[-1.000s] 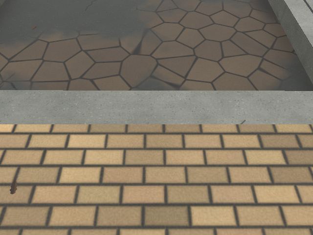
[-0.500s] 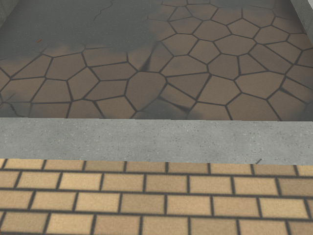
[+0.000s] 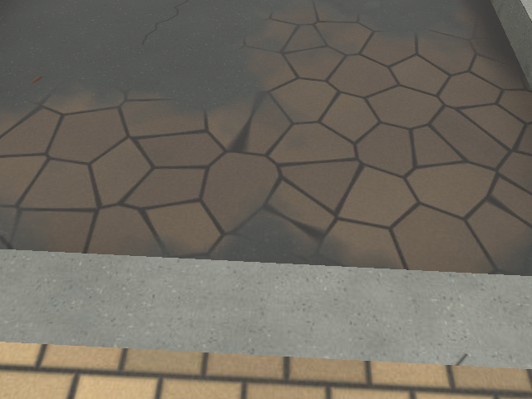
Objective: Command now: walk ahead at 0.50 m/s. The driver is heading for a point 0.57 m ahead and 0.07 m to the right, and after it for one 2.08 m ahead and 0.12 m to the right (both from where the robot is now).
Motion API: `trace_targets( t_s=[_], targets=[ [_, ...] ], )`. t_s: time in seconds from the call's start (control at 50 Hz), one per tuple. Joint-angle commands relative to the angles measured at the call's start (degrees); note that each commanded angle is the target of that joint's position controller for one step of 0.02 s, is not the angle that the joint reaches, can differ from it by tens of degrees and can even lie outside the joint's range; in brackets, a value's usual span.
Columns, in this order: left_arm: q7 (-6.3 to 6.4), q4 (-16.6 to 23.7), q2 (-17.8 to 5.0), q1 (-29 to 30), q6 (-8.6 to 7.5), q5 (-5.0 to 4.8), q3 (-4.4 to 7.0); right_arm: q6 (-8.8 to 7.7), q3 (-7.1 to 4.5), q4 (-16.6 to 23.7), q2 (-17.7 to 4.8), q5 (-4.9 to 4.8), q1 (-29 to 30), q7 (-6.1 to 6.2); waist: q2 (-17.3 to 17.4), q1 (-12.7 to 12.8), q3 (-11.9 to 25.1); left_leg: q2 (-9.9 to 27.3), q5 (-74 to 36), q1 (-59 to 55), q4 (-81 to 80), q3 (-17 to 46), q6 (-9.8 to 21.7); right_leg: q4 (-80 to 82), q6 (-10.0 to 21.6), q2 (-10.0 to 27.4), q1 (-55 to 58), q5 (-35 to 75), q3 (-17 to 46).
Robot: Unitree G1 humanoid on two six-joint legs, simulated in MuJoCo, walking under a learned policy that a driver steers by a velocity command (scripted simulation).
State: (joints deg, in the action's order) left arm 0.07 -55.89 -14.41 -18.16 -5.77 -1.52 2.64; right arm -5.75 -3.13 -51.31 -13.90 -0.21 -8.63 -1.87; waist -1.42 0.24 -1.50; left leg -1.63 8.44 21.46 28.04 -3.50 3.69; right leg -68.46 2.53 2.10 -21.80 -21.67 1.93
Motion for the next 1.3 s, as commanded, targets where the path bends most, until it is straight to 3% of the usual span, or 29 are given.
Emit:
trace_targets(
  t_s=[0.02, 0.1, 0.22, 0.32, 0.38, 0.42, 0.44, 0.46, 0.48, 0.5, 0.52, 0.54, 0.58, 0.64, 0.7, 0.76, 0.84, 0.9, 0.92, 0.94, 0.96, 1.0, 1.02, 1.08, 1.14, 1.18, 1.2, 1.22, 1.3],
  targets=[
    [0.7, 3.77, -4.39, -0.55, 0.06, 0.44, 1.69, -0.74, -0.52, 1.16, -3.88, 0.79, -2.19, -0.28, 6.1, 0.4, 4.06, 14.52, -4.3, -11.79, -17.6, 17.51, 9.18, 0.74, 0.55, 6.34, -11.89, 6.2, 2.34],
    [1.03, 5.38, -3.31, 3.31, 1.41, 1.02, 1.93, -1.02, -1.28, -1.08, -7.11, 0.55, -6.38, 0.76, 4.52, 0.6, 1.0, 14.22, -9.71, -10.24, -21.08, 12.98, 10.56, 9.26, -1.18, 7.16, -16.21, 13.24, 1.45],
    [0.09, 8.67, -1.84, 14.9, 0.93, 1.02, 1.49, -0.09, -1.11, -3.18, -7.57, -0.15, -11.84, 2.0, 4.76, -2.78, -1.22, 12.07, -10.54, -14.08, -21.23, 7.77, 7.82, 28.45, -1.84, 4.92, -17.44, 28.26, -0.76],
    [-1.45, 11.61, -1.72, 22.71, 0.35, 0.39, 0.87, 1.02, -1.33, -5.83, -7.94, -0.53, -16.82, 2.25, 4.58, -5.29, -3.87, 15.23, -11.24, -22.56, -17.96, 8.31, 8.0, 35.84, -0.96, 3.17, -19.52, 24.52, -1.81],
    [-2.22, 12.21, -2.85, 21.54, -0.17, 0.21, 1.13, 1.97, -1.91, -6.24, -8.92, -0.73, -16.33, 2.79, 5.96, -3.32, -2.74, 17.18, -19.03, -26.32, -13.37, 8.69, 6.93, 38.67, 1.24, 1.66, -15.37, 18.53, -2.61],
    [-2.05, 9.29, -5.97, 11.2, -0.41, 0.59, 2.86, 2.38, -1.95, -5.58, -9.18, -1.04, -13.31, 2.9, 6.5, 2.72, 3.37, 14.49, -35.44, -24.52, -2.39, 5.95, 5.01, 40.79, 3.62, -2.06, 0.79, 18.27, -5.67],
    [-1.65, 6.21, -9.31, 0.78, -0.41, 1.01, 4.33, 2.38, -1.3, -4.86, -7.6, -0.76, -12.63, 2.87, 4.68, 6.84, 10.16, 11.16, -33.02, -17.17, 10.44, 3.46, 2.99, 39.37, 6.03, 0.47, 16.7, 20.82, -2.8],
    [-1.13, 4.79, -14.61, -7.83, -0.08, 1.91, 5.64, 1.55, 0.13, -3.95, -2.68, 0.13, -17.79, 2.53, -6.38, 6.48, 19.66, 3.72, -9.95, 3.18, 32.89, 0.64, -0.77, 39.89, 13.33, 15.42, 39.27, 18.83, 18.89],
    [-1.55, 4.04, -12.65, -9.26, 0.27, 1.0, 4.79, 0.16, 0.97, -4.78, -0.61, -0.59, -19.97, 1.97, -14.11, 6.0, 25.11, -2.26, 23.74, 15.64, 45.89, 7.03, -1.82, 49.33, 18.33, 21.89, 46.39, 11.52, 39.52],
    [-1.69, 4.58, -8.74, -5.54, 0.48, 0.52, 3.55, -0.81, -0.59, -3.86, -6.07, -2.01, -15.54, 1.66, -9.5, 6.05, 17.63, 1.75, 22.66, 21.69, 51.19, 10.68, -0.6, 50.72, 15.36, 19.68, 40.64, 5.97, 34.5],
    [-1.57, 5.82, -6.4, -0.71, 0.63, 0.77, 2.84, -1.13, -0.94, -2.23, -7.41, -2.83, -10.47, 1.66, -6.22, 4.91, 10.68, 4.66, 18.05, 22.77, 50.61, 8.71, 0.16, 51.7, 12.96, 17.62, 31.75, 6.98, 25.94],
    [-1.78, 6.49, -4.94, 3.61, 0.57, 1.4, 2.24, -0.94, -1.19, -1.74, -6.86, -2.31, -8.04, 2.04, -1.99, 2.87, 5.98, 7.15, 13.03, 20.53, 46.32, 7.56, 0.14, 54.04, 11.6, 14.98, 22.52, 10.22, 19.75],
    [-2.05, 6.37, -2.53, 6.36, 0.09, 2.3, 1.48, 0.7, -1.71, -2.37, -4.82, -1.39, -9.85, 2.55, -3.42, -0.59, 3.28, 9.76, 7.94, 13.93, 40.2, 7.77, 0.06, 57.55, 10.08, 11.24, 13.27, 13.53, 12.89],
    [-1.44, 4.72, -4.46, 3.87, -0.44, 2.4, 1.79, 2.14, -1.95, -2.26, -3.34, -0.8, -9.76, 3.16, -2.18, -2.04, 0.94, 9.54, 5.19, 12.93, 34.93, 6.54, -1.74, 59.05, 11.42, 10.76, 9.15, 29.86, 7.83],
    [-0.25, 3.55, -5.08, 2.55, 0.21, 2.58, 1.71, 2.3, -1.67, -0.63, -2.34, 0.31, -5.44, 3.16, -2.19, -1.97, 1.11, 8.75, -2.94, 13.29, 23.03, 5.65, -3.3, 56.04, 9.58, 8.8, 9.67, 47.65, 1.07],
    [0.38, 2.3, -5.57, 0.73, 1.06, 2.25, 1.51, 2.49, -0.88, 0.63, -0.83, 0.22, -0.21, 2.54, -3.02, -0.06, 2.22, 6.05, -11.87, 7.17, 11.91, 3.58, -3.15, 54.46, 7.63, 6.59, 8.91, 47.94, -2.7],
    [0.69, 0.18, -5.56, -0.45, 2.06, 1.48, 1.54, 2.94, -0.81, 1.44, -2.44, 0.36, 2.46, 2.14, -3.38, 0.86, 2.06, 4.83, -9.72, 5.15, 6.11, 4.5, -2.19, 50.48, 7.96, 8.92, 12.89, 44.11, -0.32],
    [1.12, -0.82, -5.27, 0.16, 2.75, 0.73, 1.64, 1.99, -1.9, -0.1, -5.42, 1.4, -2.38, 1.69, -0.58, -2.01, 4.92, 4.02, -18.26, -4.18, -3.44, 4.54, 0.41, 42.45, 4.81, 6.85, 15.55, 38.42, 0.76],
    [1.14, -0.74, -4.4, -1.64, 2.58, 1.66, 1.5, 1.96, -2.51, -1.55, -8.27, 1.84, -6.45, 2.4, 2.24, -1.56, 8.01, 8.13, -40.35, -12.69, -1.72, 8.05, 1.75, 35.57, 2.01, 2.18, 12.14, 30.36, -1.81],
    [0.95, -2.81, 0.9, -10.02, 2.46, 2.27, 0.16, 2.49, -2.22, -2.12, -8.81, 2.12, -8.43, 2.84, 11.08, 1.56, 14.83, 16.85, -49.49, -27.24, 2.08, 16.16, 9.33, 25.06, -1.39, -2.2, 2.51, 9.04, -3.08],
    [1.01, -3.13, 1.19, -9.39, 3.17, 1.76, -0.35, 3.28, -1.15, -2.66, -4.63, 1.31, -9.3, 2.71, 15.49, -0.93, 17.45, 21.16, -40.28, -26.14, -2.09, 23.06, 13.81, 17.82, -3.18, -3.41, -0.31, -12.03, -1.98],
    [1.69, -1.29, -2.37, -2.61, 5.35, 0.47, 0.66, 3.9, -0.31, -1.77, -3.82, 1.16, -4.8, 2.44, 10.6, -0.96, 11.44, 19.36, -14.2, -17.33, -7.97, 24.56, 11.42, 10.6, -4.45, -1.04, -4.63, -18.07, 0.79],
    [2.19, -1.05, -2.87, -0.91, 6.33, 0.71, 1.01, 4.01, -0.25, -0.86, -4.23, 1.29, -1.49, 2.52, 8.34, -0.38, 8.77, 18.65, -6.78, -12.18, -10.26, 23.44, 10.31, 11.12, -4.86, -0.09, -4.41, -15.42, 0.89],
    [3.01, -1.73, -1.03, -1.39, 7.58, 1.17, 0.88, 4.72, -0.4, 0.08, -4.29, 1.63, 5.5, 2.99, 9.48, 2.24, 5.35, 13.67, 6.03, -0.88, -14.19, 17.12, 6.32, 22.19, -4.77, 1.13, 4.0, -7.3, -0.16],
    [2.68, -3.98, 0.44, -4.55, 7.4, 1.93, 0.56, 5.49, -0.44, -1.46, -3.73, 0.25, 5.03, 3.44, 8.96, 3.6, 6.1, 10.53, 14.27, 1.76, -13.84, 12.7, 4.34, 36.06, -3.27, -0.94, 13.69, 7.31, -3.45],
    [2.23, -3.4, -0.74, -3.68, 7.69, 3.49, 0.29, 5.71, -0.39, -3.07, -3.01, -0.29, 2.56, 3.5, 5.61, 2.46, 2.59, 8.22, 22.68, 2.88, -12.99, 11.19, 0.27, 42.2, -1.25, 1.25, 13.19, 7.79, -1.48],
    [2.37, -3.15, -3.53, -2.3, 7.61, 3.01, 0.64, 5.94, -0.73, -3.14, -3.14, -0.08, 0.99, 3.66, 0.63, -0.07, -0.64, 5.31, 21.0, 0.18, -11.89, 8.25, -1.33, 44.16, 0.18, 2.11, 5.56, -2.41, -0.32],
    [2.38, -3.34, -3.41, -0.98, 7.05, 2.54, 0.63, 5.99, -0.63, -3.23, -2.77, 0.27, 1.27, 3.97, -2.93, -0.29, -2.46, 4.01, 16.06, -5.65, -8.93, 6.13, -2.37, 47.45, 0.58, 2.21, -1.66, -9.65, 1.07],
    [2.41, -3.45, -2.08, 2.13, 4.73, 2.12, 0.27, 5.96, -0.53, -5.03, -2.05, 0.88, -1.15, 4.37, -3.63, -1.77, -2.06, 3.69, 3.38, -12.0, -3.75, 4.88, -1.8, 50.59, -1.44, 2.26, -2.77, -4.78, 1.74]
  ],
)
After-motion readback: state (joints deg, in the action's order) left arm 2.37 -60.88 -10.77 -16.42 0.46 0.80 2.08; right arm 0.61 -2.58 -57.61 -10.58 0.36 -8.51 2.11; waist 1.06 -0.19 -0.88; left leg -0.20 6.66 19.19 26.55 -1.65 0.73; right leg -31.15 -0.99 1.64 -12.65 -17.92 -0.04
